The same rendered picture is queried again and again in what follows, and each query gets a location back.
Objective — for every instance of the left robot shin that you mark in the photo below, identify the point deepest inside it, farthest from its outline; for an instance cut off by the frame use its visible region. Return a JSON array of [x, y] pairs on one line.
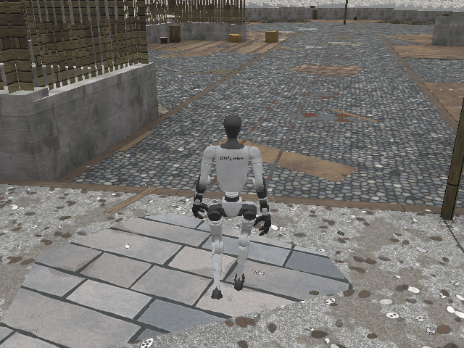
[[216, 267]]

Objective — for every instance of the robot left upper arm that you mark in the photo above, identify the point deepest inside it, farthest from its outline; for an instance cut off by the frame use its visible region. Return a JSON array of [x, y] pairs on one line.
[[209, 153]]

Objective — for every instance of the right robot hand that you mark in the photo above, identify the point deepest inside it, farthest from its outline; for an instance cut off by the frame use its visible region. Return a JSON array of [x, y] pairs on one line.
[[266, 225]]

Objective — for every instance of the robot right foot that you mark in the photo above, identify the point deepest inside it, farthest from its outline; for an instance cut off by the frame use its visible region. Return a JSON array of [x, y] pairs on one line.
[[239, 284]]

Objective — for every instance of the robot right upper arm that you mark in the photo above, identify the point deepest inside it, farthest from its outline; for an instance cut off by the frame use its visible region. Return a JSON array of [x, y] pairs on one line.
[[255, 154]]

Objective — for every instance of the left robot forearm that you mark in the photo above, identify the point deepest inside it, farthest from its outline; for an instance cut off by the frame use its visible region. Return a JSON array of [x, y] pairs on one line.
[[199, 193]]

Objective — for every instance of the right robot forearm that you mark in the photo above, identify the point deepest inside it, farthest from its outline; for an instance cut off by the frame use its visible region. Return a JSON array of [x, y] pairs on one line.
[[263, 199]]

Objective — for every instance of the left robot hand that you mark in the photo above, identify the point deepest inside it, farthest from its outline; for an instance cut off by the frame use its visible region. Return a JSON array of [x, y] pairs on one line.
[[200, 208]]

